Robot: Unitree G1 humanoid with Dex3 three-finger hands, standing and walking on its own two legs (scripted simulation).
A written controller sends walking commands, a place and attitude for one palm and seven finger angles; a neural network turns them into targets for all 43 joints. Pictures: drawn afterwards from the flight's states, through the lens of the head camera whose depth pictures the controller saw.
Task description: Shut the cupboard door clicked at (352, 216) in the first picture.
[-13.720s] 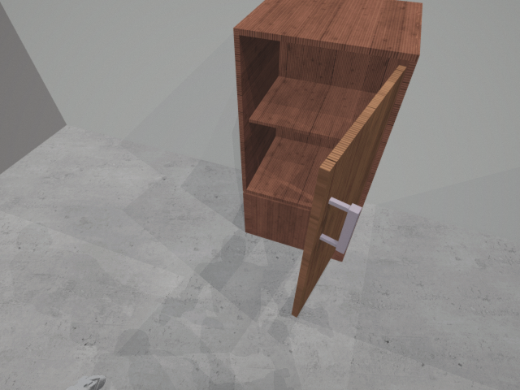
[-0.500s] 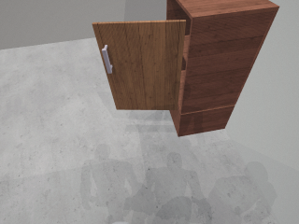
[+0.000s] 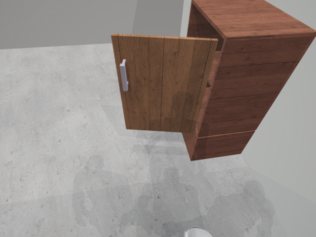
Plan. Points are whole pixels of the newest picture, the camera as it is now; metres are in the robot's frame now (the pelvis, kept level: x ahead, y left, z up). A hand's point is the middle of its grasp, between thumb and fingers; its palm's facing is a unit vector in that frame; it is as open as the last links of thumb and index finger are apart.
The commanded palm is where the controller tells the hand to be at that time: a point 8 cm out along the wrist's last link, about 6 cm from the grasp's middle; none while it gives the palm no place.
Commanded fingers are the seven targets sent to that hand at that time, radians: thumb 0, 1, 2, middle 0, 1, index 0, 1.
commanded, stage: take the last steps up to it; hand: left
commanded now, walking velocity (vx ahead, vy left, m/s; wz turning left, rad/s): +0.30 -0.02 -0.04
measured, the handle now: (124, 75) +0.77 +0.20 -0.03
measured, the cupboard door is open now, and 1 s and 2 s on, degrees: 77 77 77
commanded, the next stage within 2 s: come to a stop and stand still in 0.46 s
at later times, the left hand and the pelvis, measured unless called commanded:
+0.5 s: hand (116, 222) +0.20 +0.14 -0.16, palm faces +0.06 -0.97 -0.22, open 7.2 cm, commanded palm none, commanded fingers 0.00 0.90 0.90 -0.20 -0.30 -0.20 -0.30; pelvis +0.18 -0.05 +0.00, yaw +0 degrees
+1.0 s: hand (112, 206) +0.25 +0.16 -0.18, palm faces +0.03 -0.97 -0.24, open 7.4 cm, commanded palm none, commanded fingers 0.00 0.90 0.90 -0.20 -0.30 -0.20 -0.30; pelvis +0.21 -0.03 -0.01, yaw -2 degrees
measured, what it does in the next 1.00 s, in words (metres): walks ahead: right foot, then left foot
